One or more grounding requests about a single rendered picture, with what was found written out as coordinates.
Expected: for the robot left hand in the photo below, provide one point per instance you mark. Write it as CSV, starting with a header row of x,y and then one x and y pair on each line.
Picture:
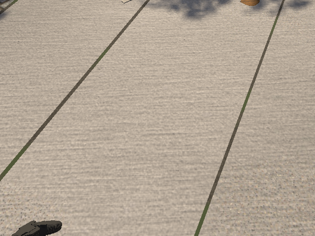
x,y
41,228

